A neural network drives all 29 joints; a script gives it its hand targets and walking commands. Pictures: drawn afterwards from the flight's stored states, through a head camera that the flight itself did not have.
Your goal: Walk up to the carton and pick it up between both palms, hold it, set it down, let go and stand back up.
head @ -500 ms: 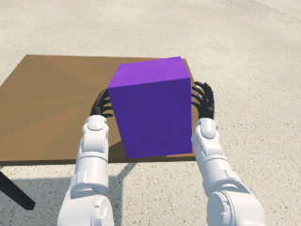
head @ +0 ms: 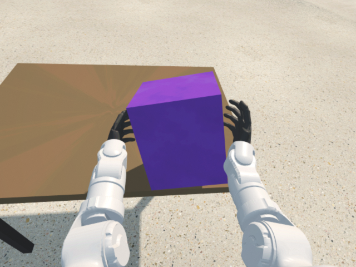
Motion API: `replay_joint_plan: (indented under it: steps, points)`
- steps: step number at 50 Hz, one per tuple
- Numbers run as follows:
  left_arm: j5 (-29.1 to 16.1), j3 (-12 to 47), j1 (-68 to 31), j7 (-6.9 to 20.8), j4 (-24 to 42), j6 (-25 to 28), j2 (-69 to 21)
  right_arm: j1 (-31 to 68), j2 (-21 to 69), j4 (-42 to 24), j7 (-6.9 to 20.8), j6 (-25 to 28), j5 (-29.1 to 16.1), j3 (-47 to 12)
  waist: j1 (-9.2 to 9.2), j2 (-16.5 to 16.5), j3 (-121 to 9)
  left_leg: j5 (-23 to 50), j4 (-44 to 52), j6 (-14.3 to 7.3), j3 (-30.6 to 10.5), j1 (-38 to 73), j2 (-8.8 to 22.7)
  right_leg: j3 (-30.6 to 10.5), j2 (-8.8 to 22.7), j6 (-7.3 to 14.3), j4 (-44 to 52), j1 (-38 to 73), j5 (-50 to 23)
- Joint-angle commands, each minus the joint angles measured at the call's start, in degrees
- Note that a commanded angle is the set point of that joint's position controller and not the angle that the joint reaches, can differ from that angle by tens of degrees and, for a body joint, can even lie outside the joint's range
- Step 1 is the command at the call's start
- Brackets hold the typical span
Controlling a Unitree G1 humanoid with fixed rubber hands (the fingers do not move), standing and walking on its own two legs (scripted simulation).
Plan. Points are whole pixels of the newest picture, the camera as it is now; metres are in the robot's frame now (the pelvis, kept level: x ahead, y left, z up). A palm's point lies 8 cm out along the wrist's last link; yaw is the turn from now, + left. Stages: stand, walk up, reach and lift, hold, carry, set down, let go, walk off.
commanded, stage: set down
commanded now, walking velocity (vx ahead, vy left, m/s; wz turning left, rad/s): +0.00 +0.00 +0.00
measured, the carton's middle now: (182, 129) +0.47 -0.04 +0.03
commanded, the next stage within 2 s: none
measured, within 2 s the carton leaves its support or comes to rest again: neither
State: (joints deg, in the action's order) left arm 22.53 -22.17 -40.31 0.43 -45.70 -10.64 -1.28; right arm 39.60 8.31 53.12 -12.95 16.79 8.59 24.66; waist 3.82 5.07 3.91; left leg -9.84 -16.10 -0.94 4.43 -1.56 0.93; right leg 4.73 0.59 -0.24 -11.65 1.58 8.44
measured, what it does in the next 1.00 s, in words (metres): stands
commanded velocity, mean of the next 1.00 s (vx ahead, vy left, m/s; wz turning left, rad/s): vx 0.00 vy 0.00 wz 0.00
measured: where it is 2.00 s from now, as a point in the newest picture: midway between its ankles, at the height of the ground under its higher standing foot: outside the picture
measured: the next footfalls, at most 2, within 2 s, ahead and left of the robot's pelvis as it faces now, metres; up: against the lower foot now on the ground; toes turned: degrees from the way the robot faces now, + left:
none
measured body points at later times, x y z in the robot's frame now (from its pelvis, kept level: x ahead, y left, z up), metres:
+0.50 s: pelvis +0.01 +0.01 +0.00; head +0.03 +0.05 +0.45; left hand +0.44 +0.14 +0.07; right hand +0.39 -0.16 +0.10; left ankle -0.01 +0.10 -0.75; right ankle -0.02 -0.12 -0.75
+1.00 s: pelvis +0.01 +0.01 +0.00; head +0.06 +0.05 +0.44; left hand +0.47 +0.12 +0.06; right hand +0.40 -0.17 +0.08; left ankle -0.01 +0.10 -0.75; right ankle -0.02 -0.12 -0.75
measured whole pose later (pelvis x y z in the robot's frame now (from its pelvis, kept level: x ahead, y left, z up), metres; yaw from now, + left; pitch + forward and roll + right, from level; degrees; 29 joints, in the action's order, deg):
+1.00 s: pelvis +0.01 +0.01 +0.00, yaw -1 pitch +7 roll -1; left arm 21.0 -25.4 -53.0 3.3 -66.1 3.9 5.2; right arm 43.1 12.7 53.6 -13.5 18.5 19.1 39.2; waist 5.5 5.5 -1.3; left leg -10.0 -17.3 -1.4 5.9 -13.9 1.1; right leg 4.0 0.8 -0.6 -12.9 -11.2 8.2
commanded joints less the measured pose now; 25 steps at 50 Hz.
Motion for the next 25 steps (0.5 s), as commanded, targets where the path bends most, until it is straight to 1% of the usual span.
replay_joint_plan:
  steps: [1,8,12,15,17,20,24,25]
  points:
    - [-4.9,21.1,-50.0,9.1,10.1,11.5,-32.5,35.3,29.9,-2.3,8.9,1.5,6.4,-19.9,0.75,-8.2,-36.0,27.2,-2.5,3.9,2.1,7.8,-0.7,2.3,-1.6,-2.2,-4.3,9.7,-29.2]
    - [-5.1,19.9,-51.0,9.8,4.8,14.0,-31.5,35.5,31.1,0.7,8.4,1.8,8.9,-17.3,1.70,-7.2,-36.5,26.1,-2.3,3.8,1.8,4.7,-0.5,2.0,-1.4,-2.3,-4.8,10.1,-30.5]
    - [-4.7,18.4,-50.4,10.3,1.5,14.9,-30.7,35.4,30.9,2.7,8.3,2.0,9.6,-15.7,1.88,-6.8,-35.3,27.3,-2.5,4.0,1.7,4.1,-0.3,2.1,-1.6,-2.2,-4.8,9.5,-30.5]
    - [-4.0,16.4,-49.9,10.8,-1.1,15.1,-29.7,35.5,30.8,3.8,8.3,1.8,10.2,-14.4,1.75,-6.3,-33.2,25.5,-1.8,3.5,1.7,2.5,-0.4,1.9,-1.4,-2.2,-4.7,9.8,-29.7]
    - [-3.6,15.5,-49.8,10.9,-2.1,15.2,-29.2,35.6,30.5,4.2,8.4,1.8,10.4,-13.4,1.46,-6.6,-32.9,25.6,-1.6,3.6,1.8,2.5,-0.3,1.9,-1.5,-2.1,-4.5,9.2,-28.6]
    - [-3.2,14.6,-50.2,10.8,-3.2,15.5,-28.6,35.9,30.5,4.5,8.6,1.8,10.8,-12.2,1.12,-7.5,-32.6,26.2,-1.8,3.9,1.9,2.9,-0.2,2.1,-1.6,-1.8,-4.2,7.7,-26.5]
    - [-3.2,14.4,-51.5,10.2,-3.8,16.7,-28.3,36.7,30.9,4.6,8.9,2.4,11.4,-11.4,0.68,-8.8,-35.3,28.8,-2.7,4.3,1.9,3.5,0.0,2.2,-1.8,-1.3,-4.3,6.1,-26.3]
    - [-3.3,14.2,-51.7,10.1,-4.1,17.1,-28.2,37.1,31.1,4.3,9.0,2.6,11.7,-11.3,0.46,-8.6,-36.2,29.2,-2.9,4.2,2.0,3.2,0.0,2.0,-1.7,-1.3,-4.5,6.2,-26.7]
